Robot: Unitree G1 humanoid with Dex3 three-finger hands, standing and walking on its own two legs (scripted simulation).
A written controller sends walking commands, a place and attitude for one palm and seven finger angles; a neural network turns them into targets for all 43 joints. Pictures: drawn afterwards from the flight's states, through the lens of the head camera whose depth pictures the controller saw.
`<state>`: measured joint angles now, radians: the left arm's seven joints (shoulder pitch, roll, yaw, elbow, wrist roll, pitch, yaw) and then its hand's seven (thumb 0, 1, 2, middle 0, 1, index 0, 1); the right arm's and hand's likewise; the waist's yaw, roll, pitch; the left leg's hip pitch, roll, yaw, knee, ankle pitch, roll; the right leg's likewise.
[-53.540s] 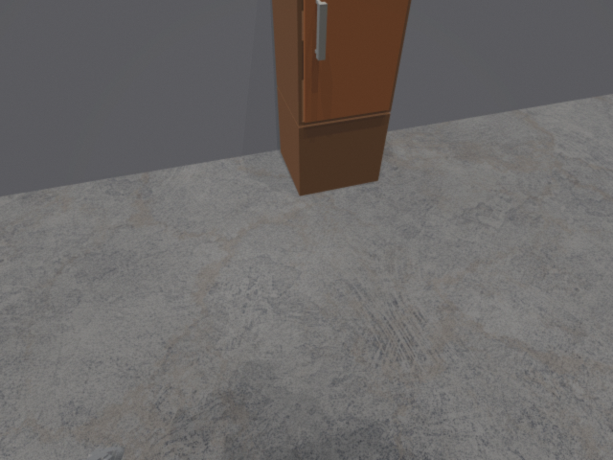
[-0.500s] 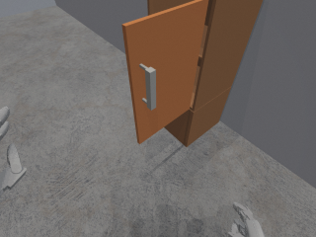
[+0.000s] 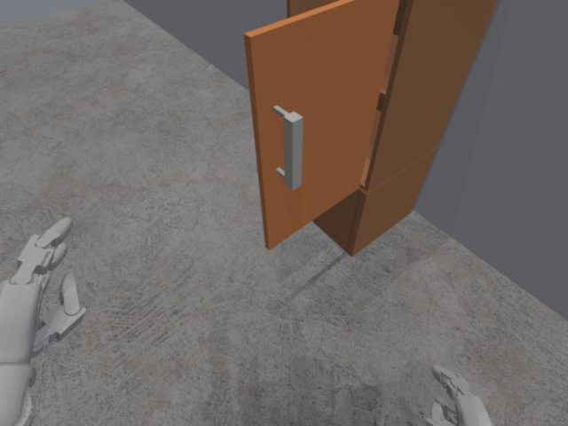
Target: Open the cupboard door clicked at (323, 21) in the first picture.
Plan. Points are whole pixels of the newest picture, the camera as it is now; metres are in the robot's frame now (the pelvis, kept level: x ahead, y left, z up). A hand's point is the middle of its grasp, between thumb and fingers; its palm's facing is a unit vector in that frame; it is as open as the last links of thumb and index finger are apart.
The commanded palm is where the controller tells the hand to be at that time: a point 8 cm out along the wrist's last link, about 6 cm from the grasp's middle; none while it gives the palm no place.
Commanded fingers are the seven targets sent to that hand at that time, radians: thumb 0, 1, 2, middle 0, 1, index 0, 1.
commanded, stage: let the arm hang, fingers relaxed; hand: left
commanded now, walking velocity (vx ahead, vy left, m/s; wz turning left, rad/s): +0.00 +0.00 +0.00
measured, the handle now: (286, 148) +0.63 +0.04 +0.02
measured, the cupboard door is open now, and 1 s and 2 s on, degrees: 92 92 92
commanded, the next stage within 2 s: look to check the result in 1.04 s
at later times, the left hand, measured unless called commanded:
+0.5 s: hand out of the picture -0.04 +0.19 -0.17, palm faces +0.03 -0.97 -0.26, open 7.3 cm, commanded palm none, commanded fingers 0.00 0.90 0.90 -0.20 -0.30 -0.20 -0.30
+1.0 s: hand out of the picture +0.08 +0.19 -0.16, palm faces +0.01 -0.96 -0.26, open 7.4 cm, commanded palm none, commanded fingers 0.00 0.90 0.90 -0.20 -0.30 -0.20 -0.30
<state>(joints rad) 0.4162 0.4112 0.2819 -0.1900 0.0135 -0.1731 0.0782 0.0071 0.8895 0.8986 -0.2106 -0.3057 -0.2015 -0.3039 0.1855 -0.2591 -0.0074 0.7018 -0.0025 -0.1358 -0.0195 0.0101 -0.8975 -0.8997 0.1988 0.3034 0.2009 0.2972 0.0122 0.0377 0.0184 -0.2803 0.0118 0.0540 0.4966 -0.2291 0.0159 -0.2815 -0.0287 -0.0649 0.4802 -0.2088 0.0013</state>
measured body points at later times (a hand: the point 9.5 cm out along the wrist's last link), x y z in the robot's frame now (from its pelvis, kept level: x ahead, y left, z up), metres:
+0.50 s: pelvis -0.01 -0.02 +0.00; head +0.02 -0.02 +0.45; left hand -0.04 +0.24 -0.15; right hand -0.03 -0.25 -0.16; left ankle +0.02 +0.11 -0.74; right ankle +0.02 -0.12 -0.74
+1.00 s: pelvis +0.01 -0.02 +0.01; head +0.02 -0.03 +0.46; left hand +0.08 +0.24 -0.13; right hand +0.05 -0.27 -0.15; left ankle +0.02 +0.11 -0.74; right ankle +0.02 -0.12 -0.74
